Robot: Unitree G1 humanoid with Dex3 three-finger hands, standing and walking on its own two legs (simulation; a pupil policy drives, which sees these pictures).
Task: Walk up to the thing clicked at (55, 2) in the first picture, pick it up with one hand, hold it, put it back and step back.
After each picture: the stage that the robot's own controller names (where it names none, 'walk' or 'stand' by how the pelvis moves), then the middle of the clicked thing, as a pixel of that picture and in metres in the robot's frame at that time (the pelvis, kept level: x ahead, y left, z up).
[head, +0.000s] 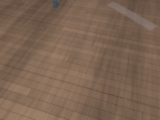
stand; (55, 3) +2.30 +0.46 -0.72
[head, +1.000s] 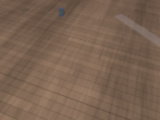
walk; (61, 12) +2.18 +0.28 -0.71
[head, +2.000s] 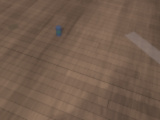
walk; (58, 31) +1.52 +0.26 -0.72
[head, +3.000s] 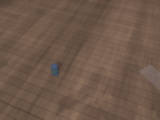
walk; (54, 70) +0.95 +0.28 -0.71
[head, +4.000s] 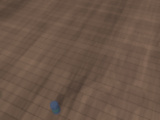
walk; (55, 107) +0.55 +0.27 -0.69
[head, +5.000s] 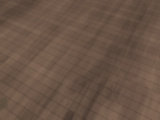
stand; out of the picture +0.37 +0.20 -0.70
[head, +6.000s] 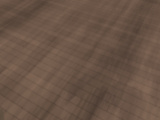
stand; out of the picture +0.33 +0.17 -0.72
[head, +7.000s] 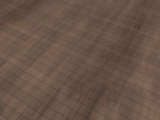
stand; out of the picture +0.34 +0.17 -0.72
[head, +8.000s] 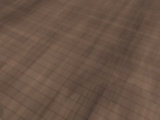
stand; out of the picture +0.33 +0.17 -0.72
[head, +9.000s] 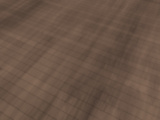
stand; out of the picture +0.32 +0.19 -0.72
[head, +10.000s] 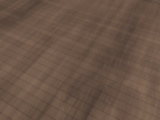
stand; out of the picture +0.32 +0.19 -0.72
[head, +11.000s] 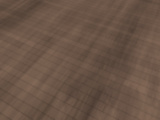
stand; out of the picture +0.32 +0.19 -0.72
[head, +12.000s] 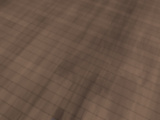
go down; out of the picture +0.33 +0.19 -0.70
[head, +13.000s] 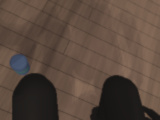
go down; (20, 65) +0.39 +0.25 -0.29
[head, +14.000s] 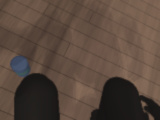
close in; (21, 67) +0.39 +0.26 -0.28
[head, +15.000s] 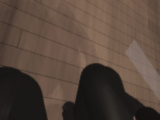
close in; out of the picture +0.35 +0.29 -0.21
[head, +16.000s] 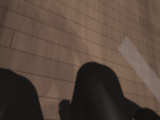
close; out of the picture +0.35 +0.29 -0.21
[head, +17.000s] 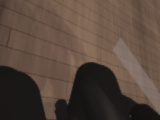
lift; out of the picture +0.34 +0.29 -0.22
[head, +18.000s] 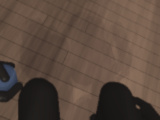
lift; (5, 82) +0.30 +0.27 -0.07
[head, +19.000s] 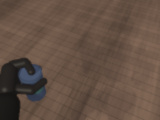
lift; (33, 83) +0.33 +0.17 +0.05
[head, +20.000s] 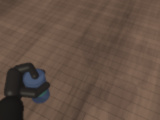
hold; (37, 86) +0.33 +0.17 +0.01
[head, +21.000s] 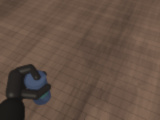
hold; (38, 88) +0.33 +0.17 +0.01
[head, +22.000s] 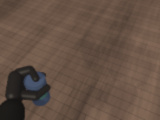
hold; (38, 89) +0.33 +0.17 +0.00
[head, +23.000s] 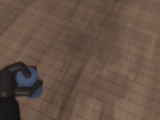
crouch; (30, 83) +0.35 +0.19 -0.06
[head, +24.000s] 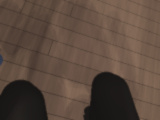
lower; out of the picture +0.43 +0.28 -0.12
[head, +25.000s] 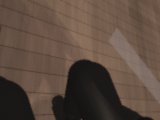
lower; out of the picture +0.40 +0.31 -0.22
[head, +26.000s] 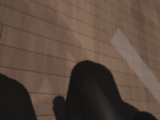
lower; out of the picture +0.39 +0.32 -0.22
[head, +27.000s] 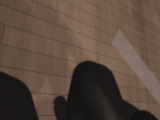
lower; out of the picture +0.38 +0.32 -0.22
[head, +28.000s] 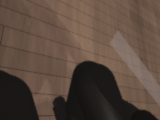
lower; out of the picture +0.37 +0.32 -0.21
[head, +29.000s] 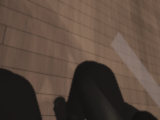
withdraw; out of the picture +0.36 +0.29 -0.22
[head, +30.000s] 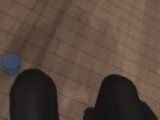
stand; (11, 65) +0.38 +0.26 -0.26
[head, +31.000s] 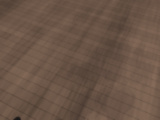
stand; out of the picture +0.33 +0.19 -0.64
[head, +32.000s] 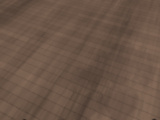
stand; out of the picture +0.36 +0.20 -0.66
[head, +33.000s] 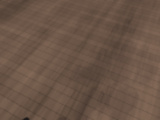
stand; out of the picture +0.35 +0.20 -0.67
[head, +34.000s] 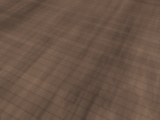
stand; out of the picture +0.37 +0.18 -0.72
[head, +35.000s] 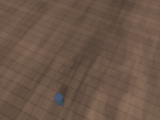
walk; (59, 99) +0.48 +0.18 -0.70
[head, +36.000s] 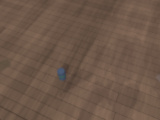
walk; (61, 74) +0.76 +0.23 -0.70
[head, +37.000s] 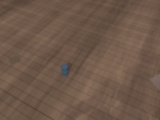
stand; (65, 70) +0.98 +0.22 -0.71
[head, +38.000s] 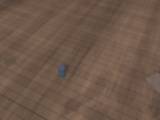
stand; (62, 71) +0.95 +0.22 -0.73
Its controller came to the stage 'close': yes
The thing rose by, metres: 0.71
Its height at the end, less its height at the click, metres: +0.00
